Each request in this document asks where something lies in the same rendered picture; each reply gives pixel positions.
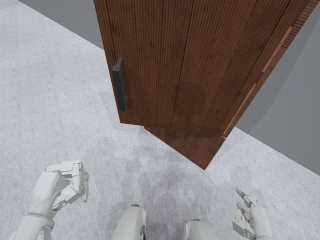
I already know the right robot hand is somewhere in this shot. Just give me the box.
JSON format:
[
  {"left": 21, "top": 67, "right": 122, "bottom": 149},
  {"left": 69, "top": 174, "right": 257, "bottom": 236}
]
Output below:
[{"left": 232, "top": 185, "right": 275, "bottom": 240}]

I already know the robot thigh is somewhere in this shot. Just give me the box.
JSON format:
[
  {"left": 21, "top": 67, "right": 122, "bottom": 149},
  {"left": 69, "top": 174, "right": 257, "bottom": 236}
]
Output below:
[
  {"left": 110, "top": 206, "right": 147, "bottom": 240},
  {"left": 183, "top": 220, "right": 219, "bottom": 240}
]

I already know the cupboard door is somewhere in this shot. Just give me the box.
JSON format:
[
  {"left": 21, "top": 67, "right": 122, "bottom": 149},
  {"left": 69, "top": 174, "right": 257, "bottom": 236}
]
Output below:
[{"left": 93, "top": 0, "right": 306, "bottom": 136}]

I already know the right robot thigh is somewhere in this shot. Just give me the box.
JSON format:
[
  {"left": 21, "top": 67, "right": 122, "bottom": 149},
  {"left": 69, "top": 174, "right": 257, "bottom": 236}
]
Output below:
[{"left": 183, "top": 220, "right": 219, "bottom": 240}]

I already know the left robot hand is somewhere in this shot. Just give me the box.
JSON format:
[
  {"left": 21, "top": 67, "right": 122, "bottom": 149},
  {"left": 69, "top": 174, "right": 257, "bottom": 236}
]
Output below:
[{"left": 28, "top": 159, "right": 89, "bottom": 219}]

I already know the left robot thigh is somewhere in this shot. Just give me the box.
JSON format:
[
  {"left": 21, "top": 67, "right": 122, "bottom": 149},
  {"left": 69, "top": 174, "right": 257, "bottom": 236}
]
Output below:
[{"left": 110, "top": 206, "right": 147, "bottom": 240}]

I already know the handle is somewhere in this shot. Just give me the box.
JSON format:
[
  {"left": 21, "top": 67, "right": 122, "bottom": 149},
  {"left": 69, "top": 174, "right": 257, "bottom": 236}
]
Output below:
[{"left": 111, "top": 57, "right": 128, "bottom": 112}]

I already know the robot left forearm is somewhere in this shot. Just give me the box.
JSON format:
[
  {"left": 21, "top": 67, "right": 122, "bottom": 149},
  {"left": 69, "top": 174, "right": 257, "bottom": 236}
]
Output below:
[{"left": 8, "top": 213, "right": 55, "bottom": 240}]

